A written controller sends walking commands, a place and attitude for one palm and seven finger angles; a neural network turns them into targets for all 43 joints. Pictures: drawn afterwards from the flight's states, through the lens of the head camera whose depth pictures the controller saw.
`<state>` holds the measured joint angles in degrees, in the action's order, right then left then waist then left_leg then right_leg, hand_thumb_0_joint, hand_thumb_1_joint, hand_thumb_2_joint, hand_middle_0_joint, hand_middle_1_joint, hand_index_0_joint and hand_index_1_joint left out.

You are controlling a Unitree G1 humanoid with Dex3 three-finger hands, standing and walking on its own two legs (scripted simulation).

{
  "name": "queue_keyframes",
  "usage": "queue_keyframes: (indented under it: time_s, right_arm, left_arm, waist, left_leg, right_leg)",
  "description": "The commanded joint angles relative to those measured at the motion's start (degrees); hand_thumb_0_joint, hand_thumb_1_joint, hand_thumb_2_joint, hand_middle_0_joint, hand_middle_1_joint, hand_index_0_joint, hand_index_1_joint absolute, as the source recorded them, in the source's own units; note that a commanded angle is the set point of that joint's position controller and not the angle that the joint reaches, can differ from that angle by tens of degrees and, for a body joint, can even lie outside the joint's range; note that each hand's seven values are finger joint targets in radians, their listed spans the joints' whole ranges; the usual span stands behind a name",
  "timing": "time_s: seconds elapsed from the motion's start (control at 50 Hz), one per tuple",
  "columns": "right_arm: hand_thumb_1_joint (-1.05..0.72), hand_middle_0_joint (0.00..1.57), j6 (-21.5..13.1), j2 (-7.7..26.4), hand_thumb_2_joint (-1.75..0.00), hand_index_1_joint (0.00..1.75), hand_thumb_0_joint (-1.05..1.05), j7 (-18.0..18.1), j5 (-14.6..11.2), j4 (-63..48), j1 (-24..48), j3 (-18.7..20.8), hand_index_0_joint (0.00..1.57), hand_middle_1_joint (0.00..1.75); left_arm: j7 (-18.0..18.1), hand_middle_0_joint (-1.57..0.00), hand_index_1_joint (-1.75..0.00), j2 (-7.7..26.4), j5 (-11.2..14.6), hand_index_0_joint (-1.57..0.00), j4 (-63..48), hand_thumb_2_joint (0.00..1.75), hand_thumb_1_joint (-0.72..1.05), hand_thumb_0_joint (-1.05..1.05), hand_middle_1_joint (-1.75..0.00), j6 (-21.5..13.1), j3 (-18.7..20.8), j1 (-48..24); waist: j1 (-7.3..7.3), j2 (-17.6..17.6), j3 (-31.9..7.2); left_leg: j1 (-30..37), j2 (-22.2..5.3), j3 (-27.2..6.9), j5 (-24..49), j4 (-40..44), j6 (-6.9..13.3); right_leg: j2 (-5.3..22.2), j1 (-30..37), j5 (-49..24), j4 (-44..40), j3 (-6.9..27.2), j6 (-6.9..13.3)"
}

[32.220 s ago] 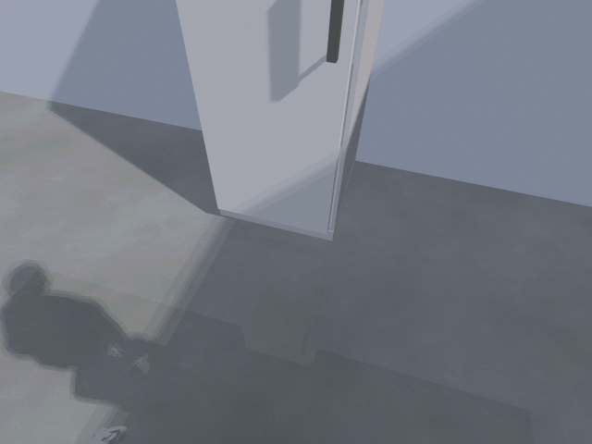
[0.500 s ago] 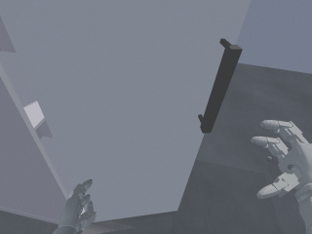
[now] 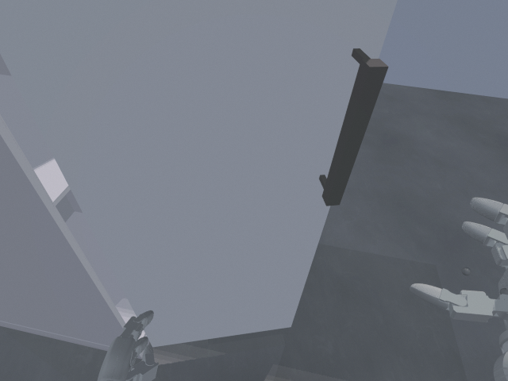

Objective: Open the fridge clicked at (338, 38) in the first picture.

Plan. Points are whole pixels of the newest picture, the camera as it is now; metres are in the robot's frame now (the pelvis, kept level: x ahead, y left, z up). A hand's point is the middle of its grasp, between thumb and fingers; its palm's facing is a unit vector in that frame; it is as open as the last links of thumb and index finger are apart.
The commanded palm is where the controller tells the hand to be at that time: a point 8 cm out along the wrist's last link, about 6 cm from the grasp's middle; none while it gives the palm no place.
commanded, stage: draw the hand back to the body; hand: right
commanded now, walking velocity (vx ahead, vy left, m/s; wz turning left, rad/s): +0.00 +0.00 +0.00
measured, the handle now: (343, 135) +0.44 -0.15 +0.20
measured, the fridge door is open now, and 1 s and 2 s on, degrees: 70 70 70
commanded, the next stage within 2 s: step back with the hand held close in 0.80 s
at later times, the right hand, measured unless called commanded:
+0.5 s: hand (481, 278) +0.20 -0.27 +0.16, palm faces +0.47 +0.81 -0.36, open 8.1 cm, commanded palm +0.16 -0.30 +0.18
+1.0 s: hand (485, 266) +0.21 -0.27 +0.17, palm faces +0.47 +0.80 -0.38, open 7.4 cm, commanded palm +0.16 -0.30 +0.18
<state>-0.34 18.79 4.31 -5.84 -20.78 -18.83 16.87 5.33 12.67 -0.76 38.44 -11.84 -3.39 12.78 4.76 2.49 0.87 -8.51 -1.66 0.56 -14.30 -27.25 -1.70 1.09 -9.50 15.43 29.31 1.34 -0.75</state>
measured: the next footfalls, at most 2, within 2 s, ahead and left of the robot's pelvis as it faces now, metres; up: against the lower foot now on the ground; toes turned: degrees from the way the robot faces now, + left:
left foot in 1.88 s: -0.15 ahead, +0.10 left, +0.00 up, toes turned -3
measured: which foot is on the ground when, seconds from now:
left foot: down 0.00-1.00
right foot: down 0.00-1.00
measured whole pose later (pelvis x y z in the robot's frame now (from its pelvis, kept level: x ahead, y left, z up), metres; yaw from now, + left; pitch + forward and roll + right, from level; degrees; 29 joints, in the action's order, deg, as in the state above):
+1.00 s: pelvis +0.01 +0.00 +0.01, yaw +0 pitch -4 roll +1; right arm -4.8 20.2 5.2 -3.4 -20.8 -22.7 21.0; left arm 5.0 12.5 -1.5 37.7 -6.9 -2.0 11.0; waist 4.2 2.6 0.9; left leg -4.6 -1.3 0.5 -12.3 -21.1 -1.8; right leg 1.5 -6.1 14.2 24.5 1.0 -0.6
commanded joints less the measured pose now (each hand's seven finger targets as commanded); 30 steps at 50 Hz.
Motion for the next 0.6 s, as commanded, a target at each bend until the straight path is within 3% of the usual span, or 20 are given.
queue_keyframes:
  time_s: [0.0, 0.14, 0.18, 0.28, 0.4, 0.52, 0.58]
  right_arm:
    - [-0.17, 0.22, -6.6, 10.7, -0.55, 0.73, 0.0, 1.7, 1.3, -12.8, 8.4, 5.4, 0.22, 0.73]
    - [-0.43, 0.22, -7.9, 10.8, -0.67, 0.58, 0.0, 2.0, 1.9, -10.4, 5.5, 7.0, 0.22, 0.58]
    - [-0.5, 0.21, -8.2, 11.1, -0.71, 0.53, 0.0, 1.8, 1.7, -9.1, 4.0, 7.8, 0.21, 0.53]
    - [-0.68, 0.21, -8.5, 11.4, -0.8, 0.43, 0.0, 1.6, 1.5, -10.1, 1.5, 9.1, 0.21, 0.43]
    - [-0.9, 0.2, -8.3, 12.3, -0.9, 0.3, 0.0, 1.7, 1.8, -12.0, 1.9, 9.9, 0.2, 0.3]
    - [-0.9, 0.2, -7.6, 11.3, -0.9, 0.3, 0.0, 1.8, 2.0, -11.6, 3.6, 8.4, 0.2, 0.3]
    - [-0.9, 0.2, -7.3, 11.4, -0.9, 0.3, 0.0, 1.9, 2.1, -12.0, 3.4, 8.6, 0.2, 0.3]
  left_arm:
    - [0.9, -0.2, -0.3, 6.6, -0.2, -0.2, -9.4, 0.9, 0.9, 0.0, -0.3, -3.4, 3.3, -9.5]
    - [0.9, -0.2, -0.3, 6.2, -0.2, -0.2, -8.5, 0.9, 0.9, 0.0, -0.3, -2.4, 3.8, -9.9]
    - [0.9, -0.2, -0.3, 6.3, -0.2, -0.2, -8.5, 0.9, 0.9, 0.0, -0.3, -2.1, 4.0, -9.8]
    - [0.7, -0.2, -0.3, 6.2, -0.4, -0.2, -9.0, 0.9, 0.9, 0.0, -0.3, -1.6, 4.3, -9.6]
    - [0.7, -0.2, -0.3, 6.2, -0.6, -0.2, -9.2, 0.9, 0.9, 0.0, -0.3, -1.2, 4.5, -9.5]
    - [0.9, -0.2, -0.3, 6.2, -0.7, -0.2, -9.0, 0.9, 0.9, 0.0, -0.3, -1.0, 4.4, -9.4]
    - [0.9, -0.2, -0.3, 6.3, -0.8, -0.2, -8.9, 0.9, 0.9, 0.0, -0.3, -0.9, 4.4, -9.2]
  waist:
    - [-0.55, -0.8, -5.8]
    - [-0.09, 0.9, -2.1]
    - [0.03, -0.9, -1.5]
    - [0.42, 0.2, -3.6]
    - [0.22, 1.5, -3.3]
    - [-0.24, 0.7, -2.8]
    - [-0.07, 0.8, -4.4]
  left_leg:
    - [0.9, 1.1, 1.7, 3.6, 6.0, 1.8]
    - [1.2, 1.3, 1.8, 4.3, 7.1, 2.0]
    - [1.6, 1.3, 1.8, 4.6, 7.7, 1.9]
    - [3.4, 1.3, 1.6, 7.6, 7.7, 1.8]
    - [3.9, 1.5, 1.8, 9.2, 8.2, 1.8]
    - [3.3, 1.6, 1.8, 9.6, 8.8, 1.7]
    - [4.6, 1.5, 1.9, 11.9, 8.3, 1.7]
  right_leg:
    - [-0.8, 1.7, -5.6, -7.3, -1.9, 2.1]
    - [-0.7, 1.9, -6.6, -9.0, -2.1, 1.7]
    - [-0.6, 1.9, -7.0, -9.2, -2.3, 1.8]
    - [-0.8, 3.4, -9.8, -9.2, -2.8, 1.8]
    - [-1.0, 4.1, -11.3, -9.4, -2.9, 1.7]
    - [-1.2, 5.0, -11.8, -9.2, -3.1, 1.9]
    - [-1.3, 5.7, -14.0, -9.0, -3.2, 1.9]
